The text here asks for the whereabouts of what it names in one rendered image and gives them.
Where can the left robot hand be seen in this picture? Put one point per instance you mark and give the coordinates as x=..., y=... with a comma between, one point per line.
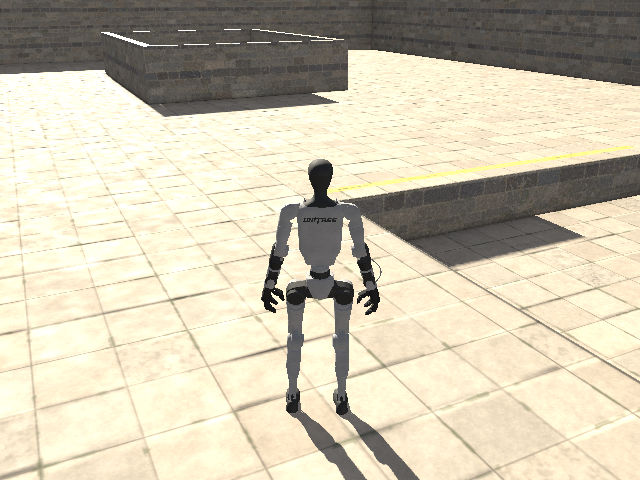
x=267, y=298

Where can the right robot thigh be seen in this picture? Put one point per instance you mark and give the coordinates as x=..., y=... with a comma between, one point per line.
x=343, y=300

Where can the right robot hand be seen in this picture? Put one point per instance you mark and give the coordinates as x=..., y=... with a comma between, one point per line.
x=374, y=299

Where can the humanoid robot torso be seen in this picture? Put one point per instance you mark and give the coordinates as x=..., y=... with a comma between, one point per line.
x=320, y=236

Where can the left robot upper arm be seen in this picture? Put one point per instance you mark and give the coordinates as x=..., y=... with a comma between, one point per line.
x=288, y=212

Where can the left robot forearm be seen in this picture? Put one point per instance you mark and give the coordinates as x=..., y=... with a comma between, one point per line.
x=273, y=270

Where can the right robot forearm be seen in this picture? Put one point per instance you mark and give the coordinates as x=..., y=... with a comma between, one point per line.
x=366, y=270

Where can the right robot upper arm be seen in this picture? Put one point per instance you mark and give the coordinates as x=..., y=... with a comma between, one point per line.
x=351, y=212

